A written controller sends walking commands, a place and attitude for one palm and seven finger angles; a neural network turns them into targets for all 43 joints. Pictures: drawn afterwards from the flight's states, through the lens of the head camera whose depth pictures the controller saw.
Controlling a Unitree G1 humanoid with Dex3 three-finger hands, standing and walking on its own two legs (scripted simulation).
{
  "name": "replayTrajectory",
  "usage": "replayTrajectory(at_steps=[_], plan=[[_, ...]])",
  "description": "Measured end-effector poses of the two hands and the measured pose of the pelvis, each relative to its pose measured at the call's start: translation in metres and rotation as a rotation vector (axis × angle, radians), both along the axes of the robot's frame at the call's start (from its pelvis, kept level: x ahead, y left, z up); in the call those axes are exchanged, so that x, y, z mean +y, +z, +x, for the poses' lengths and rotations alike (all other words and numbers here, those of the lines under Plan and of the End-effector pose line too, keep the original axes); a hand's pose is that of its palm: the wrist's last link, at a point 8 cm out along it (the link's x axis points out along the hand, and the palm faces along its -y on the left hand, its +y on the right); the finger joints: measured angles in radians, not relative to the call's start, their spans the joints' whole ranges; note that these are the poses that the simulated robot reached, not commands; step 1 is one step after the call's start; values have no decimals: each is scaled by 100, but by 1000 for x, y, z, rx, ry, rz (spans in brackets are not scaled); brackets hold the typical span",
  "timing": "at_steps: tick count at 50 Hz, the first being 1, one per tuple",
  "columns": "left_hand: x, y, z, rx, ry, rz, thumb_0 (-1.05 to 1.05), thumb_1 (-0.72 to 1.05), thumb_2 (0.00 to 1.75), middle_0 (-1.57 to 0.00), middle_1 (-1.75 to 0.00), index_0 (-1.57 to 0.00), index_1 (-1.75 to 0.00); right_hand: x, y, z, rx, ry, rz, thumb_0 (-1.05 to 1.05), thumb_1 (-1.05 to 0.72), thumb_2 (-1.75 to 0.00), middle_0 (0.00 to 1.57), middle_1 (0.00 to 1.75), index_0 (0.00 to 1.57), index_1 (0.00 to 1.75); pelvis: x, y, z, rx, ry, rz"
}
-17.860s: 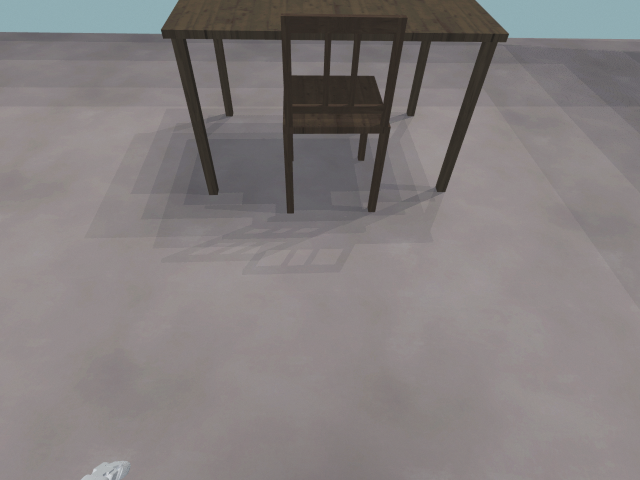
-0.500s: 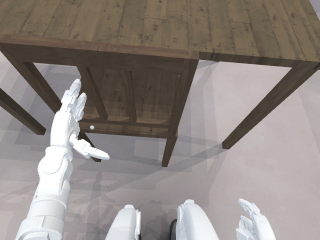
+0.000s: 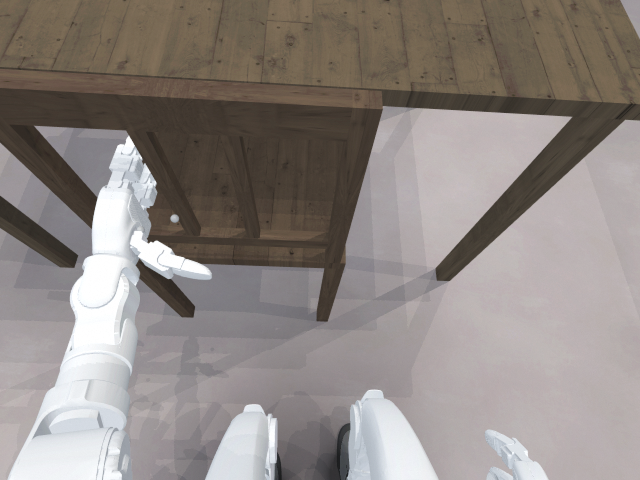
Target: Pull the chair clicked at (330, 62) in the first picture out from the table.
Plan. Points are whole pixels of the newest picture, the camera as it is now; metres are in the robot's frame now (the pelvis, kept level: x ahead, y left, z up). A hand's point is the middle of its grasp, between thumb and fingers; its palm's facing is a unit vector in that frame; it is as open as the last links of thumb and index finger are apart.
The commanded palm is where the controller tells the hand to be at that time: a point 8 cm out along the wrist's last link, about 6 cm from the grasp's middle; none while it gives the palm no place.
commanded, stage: push the fingers through the gap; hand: left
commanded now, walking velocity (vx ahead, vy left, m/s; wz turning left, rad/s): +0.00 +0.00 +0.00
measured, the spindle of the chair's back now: (171, 189) +0.48 +0.19 +0.00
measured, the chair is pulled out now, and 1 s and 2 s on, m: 0.00 0.00 0.01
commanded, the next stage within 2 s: hook a spindle and tug to test in 0.72 s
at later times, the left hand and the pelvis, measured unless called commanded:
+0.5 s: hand (178, 194) +0.46 +0.17 +0.01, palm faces -0.04 -1.00 -0.03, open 17.0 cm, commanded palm +0.43 +0.21 +0.02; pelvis +0.00 +0.01 +0.00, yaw -1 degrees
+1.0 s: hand (181, 195) +0.46 +0.17 +0.01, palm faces -0.03 -1.00 -0.04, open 16.6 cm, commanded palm +0.43 +0.21 +0.02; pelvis +0.00 +0.01 +0.00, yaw +0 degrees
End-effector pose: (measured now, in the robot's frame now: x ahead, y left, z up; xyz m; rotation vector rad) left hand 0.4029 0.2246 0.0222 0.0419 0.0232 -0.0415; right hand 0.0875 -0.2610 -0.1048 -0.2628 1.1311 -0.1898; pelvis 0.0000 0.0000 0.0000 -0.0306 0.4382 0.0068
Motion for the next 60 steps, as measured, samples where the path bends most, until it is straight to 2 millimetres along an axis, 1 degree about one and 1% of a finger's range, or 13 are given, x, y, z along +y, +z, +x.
replayTrajectory(at_steps=[3, 8, 11, 17, 22, 25, 28, 36, 45, 48, 51, 60], plan=[[-1, 2, 9, -3, 1, -7, -1, -50, 30, -6, -8, -6, -8, 0, 0, -3, 15, -3, -1, 1, -91, -90, 20, 30, 21, 30, 1, 0, 1, 4, 1, 0], [0, -5, 23, 32, 3, -10, -1, -50, 30, -6, -8, -6, -8, 1, -1, -8, 32, -13, -4, 1, -91, -90, 20, 30, 21, 30, 3, -2, 1, 14, -2, -3], [1, -6, 26, 26, 3, -8, -1, -50, 30, -6, -8, -6, -8, 3, -1, -12, 43, -23, -2, 1, -91, -90, 20, 30, 21, 30, 4, -2, 1, 18, -6, -4], [-2, 0, 32, 0, 0, -13, -1, -50, 30, -6, -8, -6, -8, 8, -2, -18, 76, -28, 9, 1, -91, -90, 20, 30, 21, 30, 7, 0, 3, 20, -7, -7], [1, -6, 38, 27, 10, -15, -1, -50, 30, -6, -8, -6, -8, 11, -2, -23, 94, -33, 11, 0, -91, -90, 20, 30, 21, 30, 9, -1, 3, 25, -7, -9], [2, -8, 39, 26, 7, -14, -1, -50, 30, -6, -8, -6, -8, 12, -2, -25, 103, -37, 10, 0, -91, -90, 20, 30, 21, 30, 10, -2, 3, 27, -8, -11], [1, -5, 36, 9, 0, -11, -1, -50, 30, -6, -8, -6, -8, 13, -2, -26, 110, -43, 14, 0, -91, -90, 20, 30, 21, 30, 12, -1, 3, 27, -10, -13], [-9, -5, 35, 16, -6, -17, -1, -50, 30, -6, -8, -6, -8, 15, -2, -23, 112, -38, 21, 0, -91, -90, 20, 30, 21, 30, 12, 1, 4, 23, -6, -12], [-3, -5, 35, 10, 23, 1, -1, -50, 30, -7, -10, -6, -10, 11, -3, -19, 98, -30, 19, 0, -91, -90, 20, 30, 21, 30, 8, -1, 2, 21, -8, -7], [-1, -4, 35, 9, 20, 0, -1, -50, 30, -9, -16, -8, -16, 9, -4, -19, 101, -28, 16, 0, -91, -90, 20, 30, 21, 30, 7, -2, 2, 22, -6, -7], [-2, -6, 36, 16, 10, -6, -1, -50, 30, -12, -25, -11, -25, 8, -4, -19, 107, -25, 12, 0, -91, -90, 20, 30, 21, 30, 6, -2, 1, 23, -3, -8], [-9, -5, 38, 11, 5, -17, -1, -49, 31, -25, -67, -24, -67, 4, -3, -20, 106, -37, 7, 0, -91, -90, 20, 30, 21, 30, 5, -1, 2, 27, -7, -7]])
